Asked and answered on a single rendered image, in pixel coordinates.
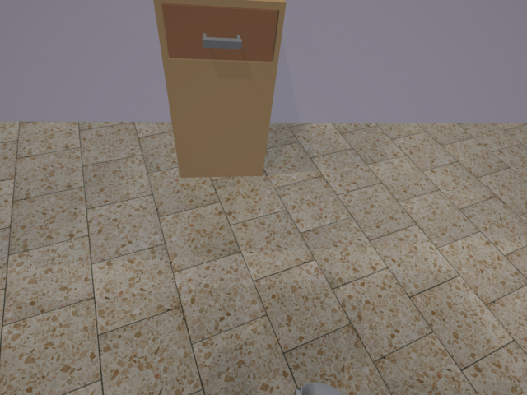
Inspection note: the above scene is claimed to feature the drawer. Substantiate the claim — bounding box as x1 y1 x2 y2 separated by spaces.
162 3 277 62

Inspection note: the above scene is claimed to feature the cabinet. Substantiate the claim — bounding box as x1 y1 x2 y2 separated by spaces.
153 0 286 178

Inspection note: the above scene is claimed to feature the handle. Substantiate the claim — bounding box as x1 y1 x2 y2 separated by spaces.
203 33 242 49

